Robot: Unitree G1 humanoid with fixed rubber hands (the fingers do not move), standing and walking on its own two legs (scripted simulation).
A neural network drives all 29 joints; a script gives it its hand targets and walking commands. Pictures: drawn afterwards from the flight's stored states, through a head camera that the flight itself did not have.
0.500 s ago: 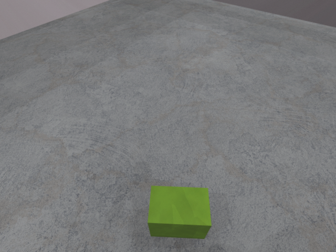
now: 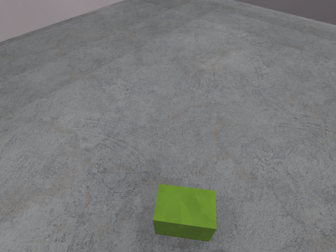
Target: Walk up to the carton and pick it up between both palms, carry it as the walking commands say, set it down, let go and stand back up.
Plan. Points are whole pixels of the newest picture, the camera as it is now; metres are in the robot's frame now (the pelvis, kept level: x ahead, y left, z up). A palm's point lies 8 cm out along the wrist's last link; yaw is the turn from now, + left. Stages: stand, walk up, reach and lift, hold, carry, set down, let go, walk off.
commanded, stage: walk up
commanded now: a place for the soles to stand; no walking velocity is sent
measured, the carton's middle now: (184, 213) +0.43 -0.06 -0.64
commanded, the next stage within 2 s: reach and lift in 0.30 s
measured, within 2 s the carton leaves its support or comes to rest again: neither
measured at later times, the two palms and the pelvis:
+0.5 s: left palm (77, 243) +0.19 +0.26 -0.11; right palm out of the picture +0.12 -0.27 -0.10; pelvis -0.02 +0.01 -0.02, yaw -8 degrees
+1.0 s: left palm (95, 228) +0.23 +0.24 -0.15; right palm (274, 226) +0.22 -0.27 -0.14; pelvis -0.04 +0.02 -0.06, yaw -8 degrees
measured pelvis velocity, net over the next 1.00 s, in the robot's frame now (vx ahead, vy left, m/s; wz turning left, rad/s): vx -0.04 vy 0.02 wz -0.14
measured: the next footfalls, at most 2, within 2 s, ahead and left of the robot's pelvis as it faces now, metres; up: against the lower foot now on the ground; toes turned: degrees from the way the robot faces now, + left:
none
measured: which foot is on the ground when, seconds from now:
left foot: down 0.00-1.00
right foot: down 0.00-1.00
